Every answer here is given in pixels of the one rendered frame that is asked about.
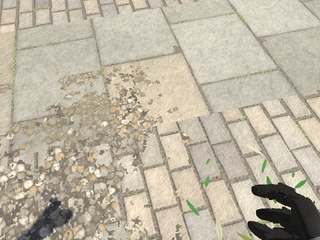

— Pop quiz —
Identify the robot right hand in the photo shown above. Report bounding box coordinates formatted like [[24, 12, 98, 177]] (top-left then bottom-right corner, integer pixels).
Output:
[[247, 182, 320, 240]]

